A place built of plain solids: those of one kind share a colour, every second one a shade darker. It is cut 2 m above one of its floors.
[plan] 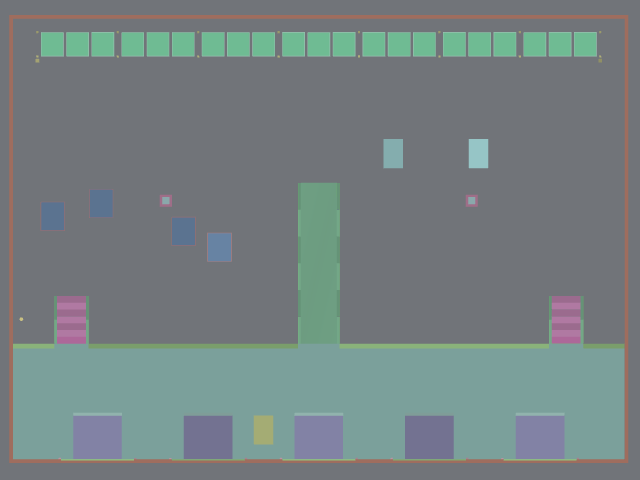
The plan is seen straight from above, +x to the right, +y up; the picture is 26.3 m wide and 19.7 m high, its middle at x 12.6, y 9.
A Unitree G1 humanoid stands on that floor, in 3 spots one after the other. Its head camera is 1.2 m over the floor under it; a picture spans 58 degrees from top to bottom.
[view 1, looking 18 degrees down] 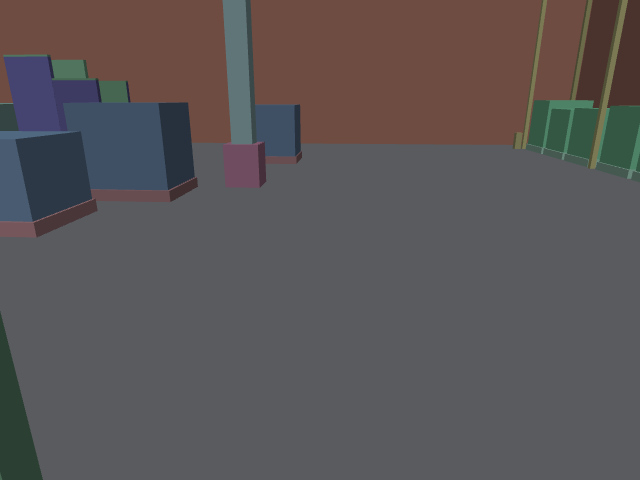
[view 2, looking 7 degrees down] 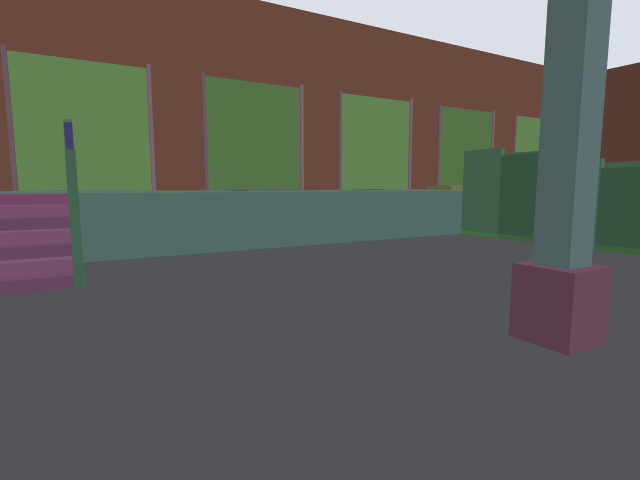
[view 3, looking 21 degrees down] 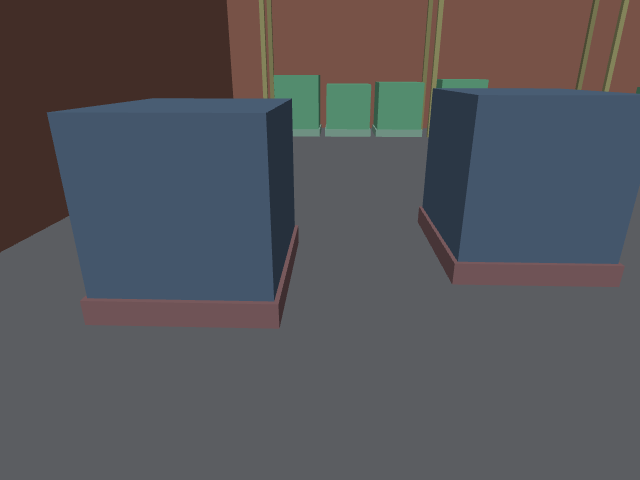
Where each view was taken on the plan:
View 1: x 12.55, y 12.14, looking -176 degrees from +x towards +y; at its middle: ground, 3.88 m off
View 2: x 22.10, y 12.54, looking -120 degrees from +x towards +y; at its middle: south_deck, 9.08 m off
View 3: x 2.40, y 7.50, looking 92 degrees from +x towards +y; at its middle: ground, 3.35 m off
